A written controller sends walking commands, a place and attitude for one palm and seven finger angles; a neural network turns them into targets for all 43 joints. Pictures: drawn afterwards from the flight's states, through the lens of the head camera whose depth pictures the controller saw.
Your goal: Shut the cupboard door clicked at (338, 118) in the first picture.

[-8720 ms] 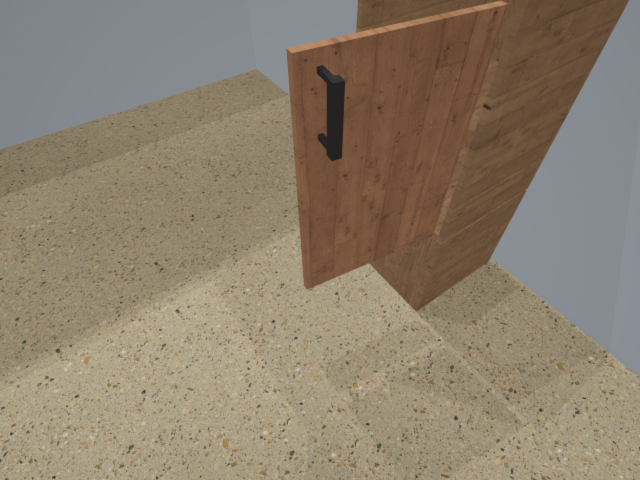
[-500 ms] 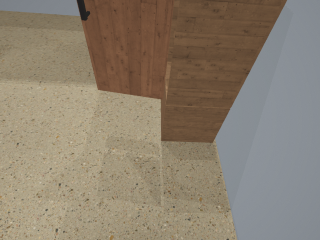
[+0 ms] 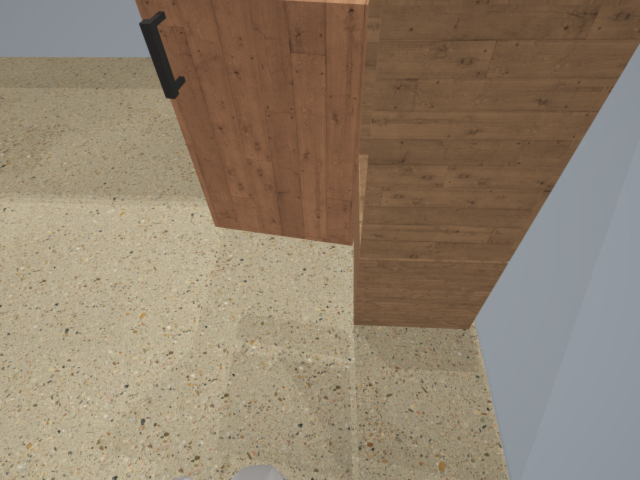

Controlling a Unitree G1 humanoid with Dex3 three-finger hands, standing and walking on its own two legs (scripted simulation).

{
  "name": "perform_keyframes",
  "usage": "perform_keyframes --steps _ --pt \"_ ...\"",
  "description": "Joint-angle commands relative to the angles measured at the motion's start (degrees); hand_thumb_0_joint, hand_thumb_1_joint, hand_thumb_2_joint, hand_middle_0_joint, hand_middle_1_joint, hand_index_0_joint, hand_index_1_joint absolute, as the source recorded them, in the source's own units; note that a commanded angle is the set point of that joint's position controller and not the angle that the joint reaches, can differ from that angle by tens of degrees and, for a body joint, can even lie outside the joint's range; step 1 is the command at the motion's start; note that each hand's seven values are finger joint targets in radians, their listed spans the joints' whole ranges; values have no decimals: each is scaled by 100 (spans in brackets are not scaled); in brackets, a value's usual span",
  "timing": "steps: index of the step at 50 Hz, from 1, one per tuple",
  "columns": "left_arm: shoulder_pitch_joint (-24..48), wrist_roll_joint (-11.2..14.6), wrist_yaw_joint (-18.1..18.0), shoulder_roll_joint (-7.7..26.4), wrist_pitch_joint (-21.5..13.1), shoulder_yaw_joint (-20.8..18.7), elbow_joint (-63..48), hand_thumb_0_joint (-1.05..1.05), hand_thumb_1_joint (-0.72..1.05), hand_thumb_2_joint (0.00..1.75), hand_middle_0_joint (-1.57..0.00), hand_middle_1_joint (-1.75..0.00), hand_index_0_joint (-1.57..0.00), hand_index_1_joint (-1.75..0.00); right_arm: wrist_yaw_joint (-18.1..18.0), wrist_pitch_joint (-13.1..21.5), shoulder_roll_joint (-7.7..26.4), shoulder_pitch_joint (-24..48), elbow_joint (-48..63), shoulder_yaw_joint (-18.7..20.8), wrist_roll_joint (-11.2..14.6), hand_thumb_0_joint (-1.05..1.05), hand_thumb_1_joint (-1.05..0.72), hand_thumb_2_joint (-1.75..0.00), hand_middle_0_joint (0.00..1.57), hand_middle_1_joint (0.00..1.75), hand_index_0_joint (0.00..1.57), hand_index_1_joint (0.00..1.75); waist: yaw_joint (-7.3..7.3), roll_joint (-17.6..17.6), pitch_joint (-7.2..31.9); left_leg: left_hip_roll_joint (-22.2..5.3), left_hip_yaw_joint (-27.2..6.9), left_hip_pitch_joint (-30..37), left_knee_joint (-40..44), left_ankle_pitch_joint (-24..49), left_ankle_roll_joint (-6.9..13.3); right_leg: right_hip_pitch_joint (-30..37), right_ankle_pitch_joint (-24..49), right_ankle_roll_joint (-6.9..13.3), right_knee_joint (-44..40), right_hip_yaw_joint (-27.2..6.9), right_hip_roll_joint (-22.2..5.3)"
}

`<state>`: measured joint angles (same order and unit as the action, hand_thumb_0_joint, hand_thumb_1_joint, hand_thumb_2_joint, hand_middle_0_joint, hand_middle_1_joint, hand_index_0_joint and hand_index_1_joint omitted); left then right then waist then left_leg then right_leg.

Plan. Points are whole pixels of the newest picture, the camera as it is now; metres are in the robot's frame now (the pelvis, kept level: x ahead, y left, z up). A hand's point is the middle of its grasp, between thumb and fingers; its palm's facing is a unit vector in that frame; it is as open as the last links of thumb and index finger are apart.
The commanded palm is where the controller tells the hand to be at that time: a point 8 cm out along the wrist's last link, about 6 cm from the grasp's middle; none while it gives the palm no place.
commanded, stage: take the last steps up to it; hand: left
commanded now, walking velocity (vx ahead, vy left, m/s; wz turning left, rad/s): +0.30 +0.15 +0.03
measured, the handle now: (165, 56) +0.76 +0.30 +0.15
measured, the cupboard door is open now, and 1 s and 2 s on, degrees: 82 82 82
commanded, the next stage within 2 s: come to a stop and stand still in 0.42 s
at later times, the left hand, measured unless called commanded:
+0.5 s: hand (145, 425) +0.22 +0.29 -0.17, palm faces +0.05 -0.98 -0.19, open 7.4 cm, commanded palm none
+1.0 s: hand (148, 353) +0.35 +0.33 -0.18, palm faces -0.01 -0.99 -0.16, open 7.3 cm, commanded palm none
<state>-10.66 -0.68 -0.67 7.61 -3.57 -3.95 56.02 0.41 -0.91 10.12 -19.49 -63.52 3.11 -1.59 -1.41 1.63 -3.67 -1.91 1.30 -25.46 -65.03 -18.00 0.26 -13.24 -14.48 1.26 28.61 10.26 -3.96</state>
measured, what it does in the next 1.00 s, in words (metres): walks ahead: left foot, then right foot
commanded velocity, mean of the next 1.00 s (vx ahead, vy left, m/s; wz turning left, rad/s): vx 0.01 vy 0.02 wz -0.03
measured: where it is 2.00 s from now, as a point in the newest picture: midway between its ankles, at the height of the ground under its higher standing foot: outside the picture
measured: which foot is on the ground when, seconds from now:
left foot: up 0.00-0.26, down 0.28-0.64, up 0.66-0.86, down 0.88-1.00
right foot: down 0.00-0.28, up 0.30-0.60, down 0.62-0.90, up 0.92-1.00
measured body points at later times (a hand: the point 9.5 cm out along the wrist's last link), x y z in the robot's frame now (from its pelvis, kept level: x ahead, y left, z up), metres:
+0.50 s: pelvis +0.20 +0.11 +0.00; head +0.23 +0.11 +0.45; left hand +0.22 +0.34 -0.16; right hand +0.26 -0.12 -0.15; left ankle +0.20 +0.19 -0.74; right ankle +0.19 +0.00 -0.68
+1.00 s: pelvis +0.26 +0.16 +0.00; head +0.29 +0.18 +0.44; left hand +0.35 +0.38 -0.17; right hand +0.26 -0.07 -0.15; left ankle +0.26 +0.25 -0.74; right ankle +0.24 +0.03 -0.70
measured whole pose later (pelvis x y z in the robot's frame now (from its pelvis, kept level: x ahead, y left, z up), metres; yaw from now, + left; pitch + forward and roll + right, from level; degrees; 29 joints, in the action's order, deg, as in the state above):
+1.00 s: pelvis +0.26 +0.16 +0.00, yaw -3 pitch +0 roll -1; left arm -8.5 -0.7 -1.4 10.2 3.6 -3.4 57.9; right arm -2.5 -1.6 7.3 -14.4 -60.2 2.1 -1.7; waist -1.0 -2.0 -3.4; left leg -1.3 5.1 -14.1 -32.0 -18.1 2.8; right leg -22.8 -26.4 0.0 50.7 0.9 -0.3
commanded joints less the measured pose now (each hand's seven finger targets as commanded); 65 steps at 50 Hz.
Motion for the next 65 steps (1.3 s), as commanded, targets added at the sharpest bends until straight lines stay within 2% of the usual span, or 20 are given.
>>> perform_keyframes --steps 1,9,11,13,14,15,18,26,29,30,32,34,38,43,45,46,50,58,62,65 --pt "-662 -46 13 769 -130 -71 120 0 90 90 -20 -30 -20 -30 109 76 24 -91 334 29 2 0 -90 -90 20 30 20 30 94 -756 -28 -428 27 -531 675 667 -257 -15 151 449 -2112 -968 -1507" --pt "-1025 -120 51 1156 -120 -126 486 0 90 90 -20 -30 -20 -30 246 286 114 994 854 6 35 0 -90 -90 20 30 20 30 374 -1082 -20 -171 460 -42 3069 689 -202 657 1096 406 -1524 -687 -1546" --pt "-907 -104 39 1233 -67 -159 492 0 90 90 -20 -30 -20 -30 218 343 282 644 778 26 34 0 -90 -90 20 30 20 30 134 -1094 79 -16 608 768 3631 767 -120 457 1141 290 -1063 -512 -1461" --pt "-1066 -67 65 954 -7 -79 462 0 90 90 -20 -30 -20 -30 102 418 980 -559 450 172 -35 0 -90 -90 20 30 20 30 -360 232 833 -441 116 2835 3916 943 169 -490 788 7 1052 62 -788" --pt "-1217 -17 79 608 0 -16 355 0 90 90 -20 -30 -20 -30 4 420 1562 -1124 340 326 -72 0 -90 -90 20 30 20 30 -470 1767 1369 -1684 -1648 3743 4209 1337 725 -1689 -1828 -195 2737 237 3" --pt "-782 -42 40 591 23 17 153 0 90 90 -20 -30 -20 -30 -91 346 1588 -1294 323 311 -43 0 -90 -90 20 30 20 30 -599 1553 1341 -1997 -1962 3696 4637 1583 1064 -2196 -2152 -58 3897 -393 56" --pt "-375 -55 49 519 83 18 194 0 90 90 -20 -30 -20 -30 -162 409 870 -196 608 76 -11 0 -90 -90 20 30 20 30 -144 745 437 -1721 -1171 2113 4905 1650 1077 -2308 -1005 12 4513 -880 -448" --pt "-599 -79 76 220 223 111 137 0 90 90 -20 -30 -20 -30 -145 437 678 144 583 -18 -42 0 -90 -90 20 30 20 30 251 153 288 -1317 -82 1574 5088 2429 1101 -890 -464 -58 1601 -439 -135" --pt "-867 -82 -6 348 208 93 250 0 90 90 -20 -30 -20 -30 -216 369 511 398 541 -113 5 0 -90 -90 20 30 20 30 480 -298 228 -1156 78 1109 4283 3007 700 245 658 -44 319 -586 -26" --pt "-1148 -87 -34 596 168 79 301 0 90 90 -20 -30 -20 -30 -215 369 477 436 512 -133 56 0 -90 -90 20 30 20 30 604 -631 475 -789 305 1075 3808 2505 330 724 2039 -35 -277 -984 -259" --pt "-937 -44 -92 1244 136 60 279 0 90 90 -20 -30 -20 -30 -187 201 327 17 459 -122 175 0 -90 -90 20 30 20 30 243 -1325 672 78 481 801 2917 -650 -208 736 4352 1019 -684 -2422 -1793" --pt "-409 -38 -127 1152 223 76 155 0 90 90 -20 -30 -20 -30 -211 -3 110 -73 332 -96 187 0 -90 -90 20 30 20 30 67 -1258 377 35 256 1176 2438 -1327 -178 -74 4010 1223 -802 -2093 -1692" --pt "-287 -31 -232 1174 291 -7 106 0 90 90 -20 -30 -20 -30 -252 -117 242 30 283 -40 185 0 -90 -90 20 30 20 30 189 -1059 867 66 119 531 2157 -1374 -281 1128 5838 1209 -272 -1780 -1553" --pt "65 32 -179 1097 412 -35 -16 0 90 90 -20 -30 -20 -30 -238 -80 209 -294 173 -2 115 0 -90 -90 20 30 20 30 -40 -555 922 -172 165 1595 4112 1005 -227 317 3425 491 295 -1244 -932" --pt "46 80 -131 617 525 31 -211 0 90 90 -20 -30 -20 -30 -279 -14 819 -19 460 103 0 0 -90 -90 20 30 20 30 73 1259 557 -1820 -1601 1193 4720 3372 746 -559 -667 -205 1270 -574 177" --pt "103 35 -150 713 600 -13 -227 0 90 90 -20 -30 -20 -30 -298 -7 883 165 547 115 -36 0 -90 -90 20 30 20 30 20 1055 452 -2028 -1510 956 4807 3173 1131 -596 -1750 -162 2288 -912 341" --pt "-50 -16 -100 603 657 -56 -64 0 90 90 -20 -30 -20 -30 -408 89 672 421 668 29 -47 0 -90 -90 20 30 20 30 177 371 29 -1632 -1102 1114 4593 3338 1070 -1244 -1283 -190 3114 -1300 288" --pt "138 -16 6 578 636 6 -141 0 90 90 -20 -30 -20 -30 -409 81 1004 -229 411 202 -40 0 -90 -90 20 30 20 30 -254 717 817 -1730 -1093 2763 4441 3560 968 -1299 -1378 -323 2001 -997 239" --pt "-174 1 27 535 594 29 -6 0 90 90 -20 -30 -20 -30 -345 59 1090 -5 426 223 -31 0 -90 -90 20 30 20 30 -139 942 812 -1550 -967 2184 4431 2896 809 -330 -1061 -219 720 -752 300" --pt "-663 -30 -12 746 510 4 212 0 90 90 -20 -30 -20 -30 -290 42 854 261 462 172 76 0 -90 -90 20 30 20 30 137 240 519 -938 -509 1024 4136 1272 261 908 277 -86 -1090 -924 97"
